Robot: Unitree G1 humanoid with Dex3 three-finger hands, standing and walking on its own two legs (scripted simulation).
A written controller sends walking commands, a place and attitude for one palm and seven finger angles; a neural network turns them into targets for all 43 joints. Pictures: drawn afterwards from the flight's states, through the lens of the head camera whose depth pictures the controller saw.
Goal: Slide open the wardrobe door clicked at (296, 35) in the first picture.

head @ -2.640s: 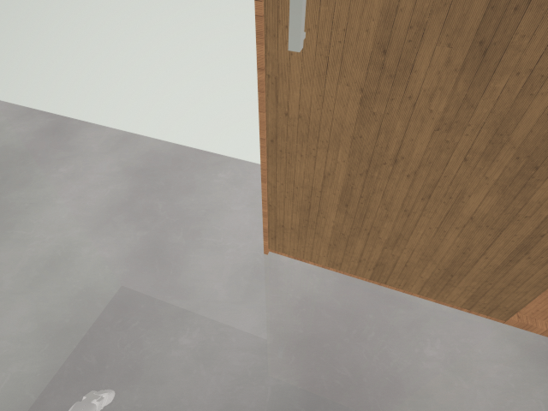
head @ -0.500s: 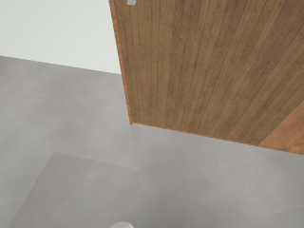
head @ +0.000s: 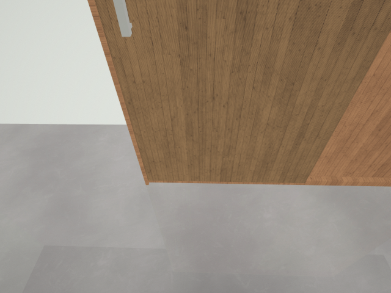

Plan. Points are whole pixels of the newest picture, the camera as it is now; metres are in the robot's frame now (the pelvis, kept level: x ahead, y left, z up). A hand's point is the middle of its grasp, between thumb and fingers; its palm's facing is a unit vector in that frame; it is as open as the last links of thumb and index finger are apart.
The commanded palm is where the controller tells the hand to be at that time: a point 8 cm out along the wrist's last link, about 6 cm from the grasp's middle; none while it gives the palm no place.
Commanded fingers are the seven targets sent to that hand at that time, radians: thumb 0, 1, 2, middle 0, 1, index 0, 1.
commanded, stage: take the last steps up to it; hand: left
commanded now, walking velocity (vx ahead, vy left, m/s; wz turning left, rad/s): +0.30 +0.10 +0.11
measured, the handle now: (123, 7) +0.83 +0.25 +0.25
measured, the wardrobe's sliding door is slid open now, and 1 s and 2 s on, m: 0.00 0.00 0.00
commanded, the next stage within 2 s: come to a stop and stand still in 0.76 s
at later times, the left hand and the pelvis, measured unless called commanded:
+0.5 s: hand out of the picture +0.05 +0.24 -0.19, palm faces +0.14 -0.98 -0.14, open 7.3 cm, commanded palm none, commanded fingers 0.00 0.90 0.90 -0.20 -0.30 -0.20 -0.30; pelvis +0.16 +0.09 -0.02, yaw +3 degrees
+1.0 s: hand (116, 202) +0.40 +0.27 -0.16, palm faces +0.00 -0.99 -0.16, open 7.3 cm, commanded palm none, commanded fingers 0.00 0.90 0.90 -0.20 -0.30 -0.20 -0.30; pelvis +0.31 +0.11 +0.00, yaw +1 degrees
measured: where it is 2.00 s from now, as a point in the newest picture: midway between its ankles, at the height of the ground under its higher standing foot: outside the picture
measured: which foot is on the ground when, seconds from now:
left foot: up 0.00-0.40, down 0.42-1.00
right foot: down 0.00-0.44, up 0.46-0.96, down 0.98-1.00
